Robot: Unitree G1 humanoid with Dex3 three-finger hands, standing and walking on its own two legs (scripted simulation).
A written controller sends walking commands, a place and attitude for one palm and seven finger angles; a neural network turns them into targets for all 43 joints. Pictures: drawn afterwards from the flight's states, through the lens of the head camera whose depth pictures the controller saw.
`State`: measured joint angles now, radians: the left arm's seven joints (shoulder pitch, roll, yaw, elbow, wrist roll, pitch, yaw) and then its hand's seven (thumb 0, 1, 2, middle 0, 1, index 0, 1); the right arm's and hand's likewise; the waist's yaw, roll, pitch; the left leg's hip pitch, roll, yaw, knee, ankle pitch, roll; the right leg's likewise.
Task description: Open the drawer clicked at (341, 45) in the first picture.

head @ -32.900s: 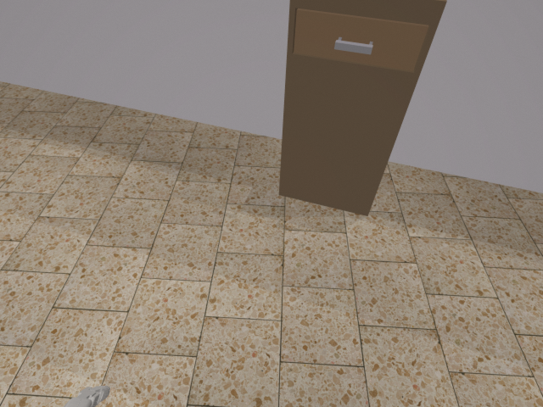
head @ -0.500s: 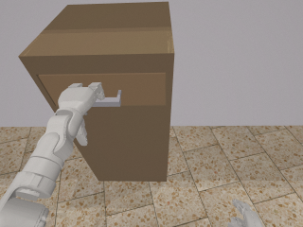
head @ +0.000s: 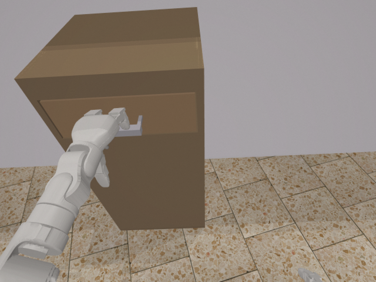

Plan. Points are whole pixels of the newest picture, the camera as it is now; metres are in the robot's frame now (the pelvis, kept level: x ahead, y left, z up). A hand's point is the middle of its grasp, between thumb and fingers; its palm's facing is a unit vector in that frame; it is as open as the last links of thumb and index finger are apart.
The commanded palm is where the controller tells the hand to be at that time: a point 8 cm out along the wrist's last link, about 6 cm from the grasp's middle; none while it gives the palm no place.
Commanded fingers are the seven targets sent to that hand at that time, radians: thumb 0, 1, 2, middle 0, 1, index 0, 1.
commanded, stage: re-aim the fingers above the handle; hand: left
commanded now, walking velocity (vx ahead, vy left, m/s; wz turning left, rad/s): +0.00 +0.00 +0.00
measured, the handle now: (121, 125) +0.50 +0.23 +0.05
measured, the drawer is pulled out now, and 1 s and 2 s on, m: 0.00 0.00 0.00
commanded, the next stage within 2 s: lower the fingers behind the handle in 1.48 s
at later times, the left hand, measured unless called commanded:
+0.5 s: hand (119, 138) +0.41 +0.19 +0.10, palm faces -0.06 -0.08 -1.00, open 13.8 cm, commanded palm +0.40 +0.24 +0.17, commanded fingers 0.00 -0.50 0.30 -0.30 -1.20 -0.30 -1.20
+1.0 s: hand (128, 129) +0.42 +0.17 +0.11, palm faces +0.08 -0.12 -0.99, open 13.8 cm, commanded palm +0.40 +0.24 +0.17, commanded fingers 0.00 -0.50 0.30 -0.30 -1.20 -0.30 -1.20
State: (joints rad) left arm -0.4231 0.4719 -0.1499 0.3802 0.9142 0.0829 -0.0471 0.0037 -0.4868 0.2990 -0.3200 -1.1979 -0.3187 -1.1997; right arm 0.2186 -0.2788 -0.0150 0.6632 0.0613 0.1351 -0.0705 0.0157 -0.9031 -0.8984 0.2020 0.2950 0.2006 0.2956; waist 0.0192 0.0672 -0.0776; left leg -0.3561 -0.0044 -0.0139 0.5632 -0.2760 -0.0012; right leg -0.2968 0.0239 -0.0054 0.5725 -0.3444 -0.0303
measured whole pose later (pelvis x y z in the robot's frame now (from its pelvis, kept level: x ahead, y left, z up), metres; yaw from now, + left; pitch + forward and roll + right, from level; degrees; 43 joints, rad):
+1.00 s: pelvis +0.01 +0.01 +0.00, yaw -1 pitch +6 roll +0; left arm -0.54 0.41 -0.17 0.43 0.94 -0.02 0.08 0.01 -0.49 0.30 -0.33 -1.20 -0.33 -1.20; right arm 0.17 -0.25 -0.02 0.66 0.05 0.10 -0.06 0.01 -0.90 -0.90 0.20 0.29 0.20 0.30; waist 0.00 0.05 -0.08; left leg -0.41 -0.01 0.01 0.61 -0.31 0.01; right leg -0.35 0.02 0.02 0.60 -0.36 -0.01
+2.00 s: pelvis +0.00 +0.01 -0.01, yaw +2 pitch +8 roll -1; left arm -0.59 0.56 -0.12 0.57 0.93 -0.12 -0.02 0.00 -0.49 0.30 -0.33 -1.20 -0.27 -1.17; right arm 0.26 -0.32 -0.07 0.70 0.05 0.09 -0.10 0.01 -0.90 -0.90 0.20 0.29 0.20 0.30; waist 0.03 0.03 -0.06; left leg -0.50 -0.02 -0.05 0.67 -0.31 0.01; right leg -0.40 0.02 -0.05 0.63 -0.37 -0.02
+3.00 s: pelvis +0.00 +0.02 -0.02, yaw -2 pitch +12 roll -1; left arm -0.59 0.50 -0.03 0.79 1.04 0.01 0.19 0.00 -0.49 0.30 -0.32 -1.20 -0.25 -1.18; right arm 0.29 -0.24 -0.04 0.66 0.03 0.11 -0.04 0.01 -0.90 -0.90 0.20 0.30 0.20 0.30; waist -0.04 0.05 -0.13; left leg -0.61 0.01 0.01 0.74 -0.34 0.02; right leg -0.54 0.04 0.02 0.70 -0.38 -0.01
